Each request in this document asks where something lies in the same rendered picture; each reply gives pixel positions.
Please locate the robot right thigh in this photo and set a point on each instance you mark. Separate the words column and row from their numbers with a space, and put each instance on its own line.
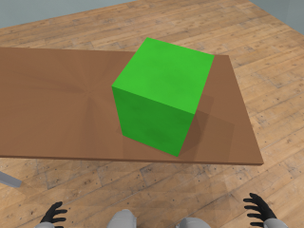
column 192, row 223

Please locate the robot left thigh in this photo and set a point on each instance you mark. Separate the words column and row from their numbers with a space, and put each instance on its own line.
column 123, row 219

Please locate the carton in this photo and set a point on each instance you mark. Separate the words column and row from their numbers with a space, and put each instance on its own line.
column 158, row 92

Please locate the robot thigh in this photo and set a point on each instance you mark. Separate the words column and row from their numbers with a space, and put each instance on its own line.
column 123, row 219
column 192, row 223

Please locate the robot left hand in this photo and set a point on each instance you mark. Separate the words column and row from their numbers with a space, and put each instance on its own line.
column 51, row 212

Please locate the right robot forearm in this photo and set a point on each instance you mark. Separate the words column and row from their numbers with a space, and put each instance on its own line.
column 274, row 223

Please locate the robot right hand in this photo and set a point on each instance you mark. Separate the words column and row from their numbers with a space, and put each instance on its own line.
column 262, row 207

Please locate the table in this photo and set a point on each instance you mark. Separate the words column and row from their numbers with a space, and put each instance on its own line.
column 58, row 104

